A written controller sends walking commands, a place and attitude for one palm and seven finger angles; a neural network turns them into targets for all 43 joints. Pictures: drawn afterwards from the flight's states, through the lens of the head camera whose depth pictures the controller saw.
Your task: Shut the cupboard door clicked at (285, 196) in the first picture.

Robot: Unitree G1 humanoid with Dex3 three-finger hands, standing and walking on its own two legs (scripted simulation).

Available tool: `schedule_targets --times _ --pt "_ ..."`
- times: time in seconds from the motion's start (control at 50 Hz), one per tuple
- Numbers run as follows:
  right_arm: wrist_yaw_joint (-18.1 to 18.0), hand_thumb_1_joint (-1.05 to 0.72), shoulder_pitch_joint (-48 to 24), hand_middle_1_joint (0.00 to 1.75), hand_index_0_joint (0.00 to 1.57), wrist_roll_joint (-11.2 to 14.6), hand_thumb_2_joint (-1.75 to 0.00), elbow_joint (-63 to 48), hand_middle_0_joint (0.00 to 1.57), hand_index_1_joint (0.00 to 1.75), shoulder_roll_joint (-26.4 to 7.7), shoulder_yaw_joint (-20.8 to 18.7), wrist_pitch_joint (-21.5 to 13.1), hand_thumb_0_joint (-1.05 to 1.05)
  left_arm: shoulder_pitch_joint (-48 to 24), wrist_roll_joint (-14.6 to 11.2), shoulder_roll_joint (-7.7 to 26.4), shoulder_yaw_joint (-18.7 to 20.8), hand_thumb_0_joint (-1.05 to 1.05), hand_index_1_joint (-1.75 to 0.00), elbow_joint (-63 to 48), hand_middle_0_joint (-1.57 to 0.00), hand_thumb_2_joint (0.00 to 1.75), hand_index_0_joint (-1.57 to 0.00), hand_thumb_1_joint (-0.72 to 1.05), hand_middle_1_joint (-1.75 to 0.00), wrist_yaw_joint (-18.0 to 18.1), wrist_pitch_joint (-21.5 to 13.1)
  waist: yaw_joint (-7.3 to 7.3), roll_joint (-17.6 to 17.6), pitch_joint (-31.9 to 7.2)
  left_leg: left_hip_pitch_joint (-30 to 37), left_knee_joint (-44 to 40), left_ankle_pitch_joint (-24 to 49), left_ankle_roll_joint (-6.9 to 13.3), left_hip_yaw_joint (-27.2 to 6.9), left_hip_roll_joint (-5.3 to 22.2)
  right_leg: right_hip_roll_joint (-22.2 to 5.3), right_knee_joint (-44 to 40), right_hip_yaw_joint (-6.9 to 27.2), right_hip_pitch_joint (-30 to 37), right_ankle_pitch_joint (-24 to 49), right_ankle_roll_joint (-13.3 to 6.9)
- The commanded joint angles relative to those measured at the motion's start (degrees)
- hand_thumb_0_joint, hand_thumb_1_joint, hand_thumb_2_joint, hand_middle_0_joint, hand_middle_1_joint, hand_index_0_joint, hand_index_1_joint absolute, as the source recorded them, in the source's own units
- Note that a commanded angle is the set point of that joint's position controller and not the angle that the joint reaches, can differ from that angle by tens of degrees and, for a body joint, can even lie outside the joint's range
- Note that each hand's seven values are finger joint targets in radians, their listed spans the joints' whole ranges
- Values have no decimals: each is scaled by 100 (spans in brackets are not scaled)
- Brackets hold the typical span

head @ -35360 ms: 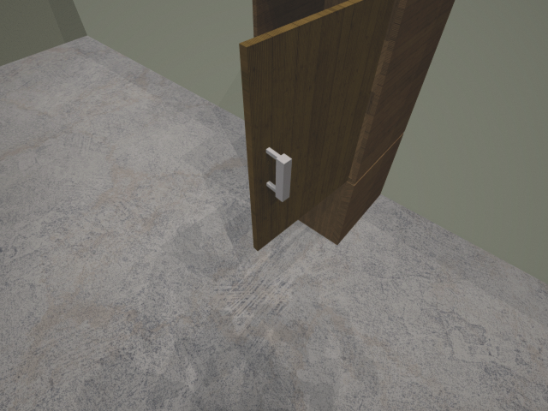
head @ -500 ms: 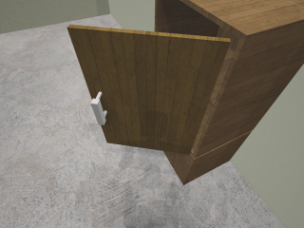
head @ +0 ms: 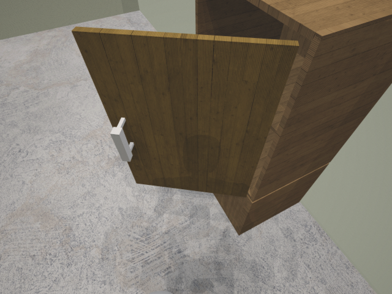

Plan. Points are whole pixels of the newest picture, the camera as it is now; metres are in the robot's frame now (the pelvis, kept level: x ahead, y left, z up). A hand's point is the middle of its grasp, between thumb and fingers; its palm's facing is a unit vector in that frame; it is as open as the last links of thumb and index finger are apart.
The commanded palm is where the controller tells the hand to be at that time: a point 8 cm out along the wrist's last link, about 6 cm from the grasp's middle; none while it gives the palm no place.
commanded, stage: come to a stop and stand still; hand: left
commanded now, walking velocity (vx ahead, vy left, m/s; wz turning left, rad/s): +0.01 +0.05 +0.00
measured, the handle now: (124, 139) +0.49 +0.23 -0.03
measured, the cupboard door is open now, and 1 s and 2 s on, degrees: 55 55 55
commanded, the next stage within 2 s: look again from close up in 0.28 s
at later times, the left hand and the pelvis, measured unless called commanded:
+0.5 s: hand out of the picture +0.01 +0.20 -0.17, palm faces +0.01 -0.97 -0.23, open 7.4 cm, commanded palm none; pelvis +0.00 +0.01 +0.01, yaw +0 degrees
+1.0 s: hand out of the picture -0.02 +0.21 -0.17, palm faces -0.01 -0.98 -0.19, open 7.4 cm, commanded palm none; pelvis -0.04 +0.03 +0.01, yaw -1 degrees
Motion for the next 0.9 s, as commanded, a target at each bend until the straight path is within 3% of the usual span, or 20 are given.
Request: schedule_targets --times 0.0,0.02,0.04,0.06,0.12,0.18,0.3,0.32,0.34,0.36,0.38,0.44,0.48,0.52,0.62,0.74,0.82,0.88 --pt "-31 -90 654 30 20 -43 -90 2 20 30 -331 108 -296 0 111 -119 764 125 0 -30 -126 -20 90 -20 90 -30 56 -131 -60 -429 -703 1347 -2347 2329 139 -487 436 -848 -492 781 195 1938 -297" --pt "-43 -90 469 30 20 -82 -90 -4 20 30 -479 121 -329 0 209 -114 589 82 0 -30 -95 -20 90 -20 90 -30 46 -94 110 156 -570 1089 -2406 2767 374 -888 875 -525 -586 538 297 1114 -69" --pt "-69 -90 303 30 20 -96 -90 0 20 30 -524 159 -319 0 263 -99 478 45 0 -30 -33 -20 90 -20 90 -30 52 -77 183 69 -417 719 -2434 2421 450 -842 956 -421 -900 506 511 715 -6" --pt "-81 -90 288 30 20 -82 -90 112 20 30 -398 198 -366 0 108 -86 540 33 0 -30 100 -20 90 -20 90 -30 50 -65 130 328 -351 682 -2514 2661 372 -791 734 -448 -860 447 667 1047 -13" --pt "-118 -90 500 30 20 -62 -90 312 20 30 -322 232 -379 0 139 -105 509 5 0 -30 318 -20 90 -20 90 -30 42 -50 139 595 -267 802 -2755 2581 306 -669 663 -421 -980 379 873 961 -26" --pt "-115 -90 669 30 20 -53 -90 428 20 30 -260 253 -373 0 193 -121 490 -48 0 -30 500 -20 90 -20 90 -30 22 -89 71 18 -246 948 -2811 2002 205 -508 534 -509 -1279 466 829 1023 -45" --pt "-120 -90 938 30 20 -49 -90 586 20 30 -199 283 -383 0 299 -129 436 -98 0 -30 656 -20 90 -20 90 -30 20 -126 22 -160 -25 1026 -2935 1847 184 -415 486 -536 -1456 512 741 1012 -40" --pt "-54 -90 692 30 20 -120 -90 -18 20 30 -768 183 -505 0 214 -82 1404 -181 0 -30 142 -20 90 -20 90 -30 75 -265 -84 335 442 795 -2795 2963 219 -557 201 -345 -844 353 415 1321 -162" --pt "-80 -90 634 30 20 -116 -90 -75 20 30 -816 36 -632 0 474 -110 1089 -59 0 -30 102 -20 90 -20 90 -30 102 -246 95 245 -102 895 -2344 2879 277 -626 585 -504 -629 436 367 829 -147" --pt "-87 -90 660 30 20 -89 -90 -97 20 30 -578 37 -640 0 531 -113 943 -91 0 -30 76 -20 90 -20 90 -30 106 -288 69 89 -763 1165 -2100 2932 326 -616 506 -551 -626 475 536 1227 -200" --pt "-96 -90 771 30 20 -70 -90 -108 20 30 -414 42 -616 0 580 -110 753 -94 0 -30 66 -20 90 -20 90 -30 118 -295 7 -111 -995 1181 -1958 2739 316 -558 483 -590 -606 485 546 1343 -197" --pt "-65 -90 816 30 20 -80 -90 -126 20 30 -265 72 -495 0 581 -107 643 -136 0 -30 19 -20 90 -20 90 -30 131 -274 -50 -516 -570 836 -1829 1901 270 -435 332 -648 -780 689 259 1068 -199" --pt "-58 -90 756 30 20 -64 -90 -122 20 30 -312 50 -474 0 557 -89 679 -128 0 -30 -10 -20 90 -20 90 -30 132 -270 -74 -303 -208 704 -1863 1895 268 -446 335 -613 -774 713 -12 1030 -188" --pt "-48 -90 759 30 20 -74 -90 -95 20 30 -295 84 -479 0 635 -92 673 -153 0 -30 -19 -20 90 -20 90 -30 140 -279 -29 -225 -346 804 -1861 2202 284 -416 386 -580 -686 695 139 1413 -184" --pt "-40 -90 577 30 20 -56 -90 -72 20 30 -397 84 -482 0 634 -84 716 -155 0 -30 -36 -20 90 -20 90 -30 140 -269 -20 -269 -290 822 -1972 2120 295 -389 433 -554 -713 691 127 1387 -134" --pt "-3 -90 419 30 20 -50 -90 -60 20 30 -428 96 -439 0 545 -72 759 -163 0 -30 -70 -20 90 -20 90 -30 129 -232 -39 -235 -25 666 -2198 1345 267 -405 373 -563 -1015 776 -104 518 -80" --pt "11 -90 409 30 20 -48 -90 -28 20 30 -437 109 -450 0 558 -61 757 -169 0 -30 -78 -20 90 -20 90 -30 124 -230 -30 -186 -110 662 -2336 1245 273 -462 415 -545 -1043 709 -43 496 -55" --pt "14 -90 403 30 20 -51 -90 -9 20 30 -485 114 -438 0 558 -63 723 -173 0 -30 -53 -20 90 -20 90 -30 116 -204 -31 -104 32 474 -2542 812 263 -560 442 -532 -1037 645 -88 314 -25"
